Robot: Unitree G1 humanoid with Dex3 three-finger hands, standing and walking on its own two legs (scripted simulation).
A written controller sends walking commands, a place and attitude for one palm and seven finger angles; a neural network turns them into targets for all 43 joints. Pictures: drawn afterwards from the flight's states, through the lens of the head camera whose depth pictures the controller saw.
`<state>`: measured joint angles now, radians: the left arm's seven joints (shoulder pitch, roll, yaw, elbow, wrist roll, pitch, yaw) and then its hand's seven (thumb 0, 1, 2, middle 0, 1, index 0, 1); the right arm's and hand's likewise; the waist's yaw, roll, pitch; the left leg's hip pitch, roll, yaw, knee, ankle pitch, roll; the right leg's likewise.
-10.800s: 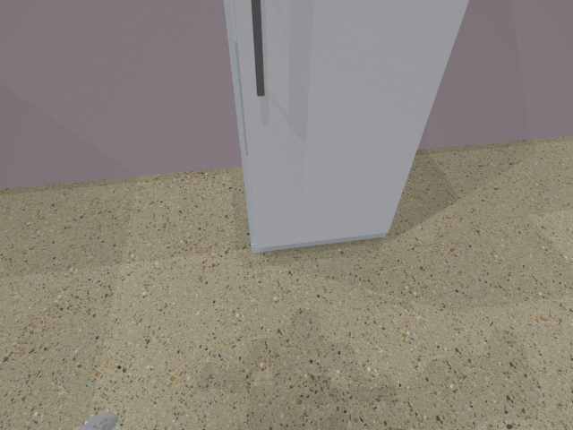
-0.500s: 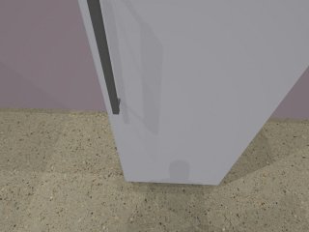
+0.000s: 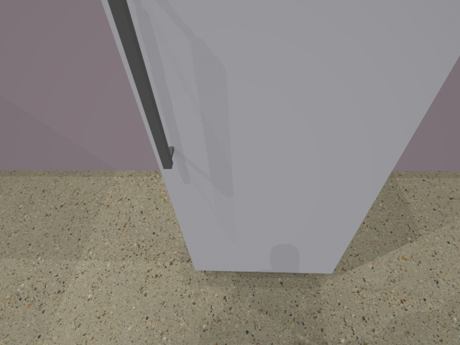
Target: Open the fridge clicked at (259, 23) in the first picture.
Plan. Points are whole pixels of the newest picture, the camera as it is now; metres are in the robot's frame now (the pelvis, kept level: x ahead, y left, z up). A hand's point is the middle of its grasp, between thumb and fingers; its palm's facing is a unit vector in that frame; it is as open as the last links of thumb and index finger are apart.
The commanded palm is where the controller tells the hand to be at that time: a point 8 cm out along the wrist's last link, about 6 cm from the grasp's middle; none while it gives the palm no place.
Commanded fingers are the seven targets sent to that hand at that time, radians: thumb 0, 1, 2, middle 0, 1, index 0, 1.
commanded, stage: come to a stop and stand still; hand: left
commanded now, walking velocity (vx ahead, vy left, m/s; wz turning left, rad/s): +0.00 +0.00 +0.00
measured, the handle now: (147, 83) +0.49 +0.17 +0.22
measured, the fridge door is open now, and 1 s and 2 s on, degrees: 0 0 0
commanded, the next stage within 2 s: look again from close up in 0.24 s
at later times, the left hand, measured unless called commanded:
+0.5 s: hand out of the picture +0.00 +0.16 -0.17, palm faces +0.04 -0.98 -0.20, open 7.3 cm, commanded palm none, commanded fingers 0.00 0.90 0.90 -0.20 -0.30 -0.20 -0.30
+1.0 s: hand out of the picture +0.01 +0.16 -0.17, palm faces +0.04 -0.98 -0.21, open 7.3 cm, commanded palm none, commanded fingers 0.00 0.90 0.90 -0.20 -0.30 -0.20 -0.30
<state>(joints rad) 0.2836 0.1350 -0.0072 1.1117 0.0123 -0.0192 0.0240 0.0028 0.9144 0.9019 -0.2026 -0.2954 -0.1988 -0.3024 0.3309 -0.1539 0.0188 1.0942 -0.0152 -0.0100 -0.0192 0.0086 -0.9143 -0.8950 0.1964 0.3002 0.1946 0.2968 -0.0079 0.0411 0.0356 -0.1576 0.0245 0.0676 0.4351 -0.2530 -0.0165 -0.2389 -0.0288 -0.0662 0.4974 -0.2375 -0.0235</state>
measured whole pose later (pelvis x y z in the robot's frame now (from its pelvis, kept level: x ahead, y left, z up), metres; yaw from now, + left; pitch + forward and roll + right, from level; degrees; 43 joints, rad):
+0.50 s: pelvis +0.01 -0.01 +0.00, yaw +0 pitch -1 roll +1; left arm 0.28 0.14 0.00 1.13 0.01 -0.02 0.03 0.01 0.92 0.90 -0.20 -0.30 -0.20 -0.30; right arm 0.30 -0.14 0.02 1.12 -0.01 -0.02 -0.03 0.01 -0.91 -0.90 0.20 0.30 0.19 0.30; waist 0.00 0.02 0.04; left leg -0.14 0.04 0.05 0.41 -0.25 -0.04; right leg -0.21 -0.01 -0.08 0.47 -0.23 -0.04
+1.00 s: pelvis +0.01 -0.01 +0.00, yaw +0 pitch -2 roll +1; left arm 0.27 0.15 0.01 1.12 0.01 -0.02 0.03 0.00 0.91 0.90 -0.20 -0.30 -0.20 -0.30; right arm 0.29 -0.14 0.01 1.13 -0.01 -0.02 -0.03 0.01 -0.91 -0.90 0.20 0.30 0.19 0.30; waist 0.00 0.02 0.05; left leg -0.13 0.05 0.05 0.40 -0.25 -0.04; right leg -0.20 -0.01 -0.08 0.46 -0.23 -0.04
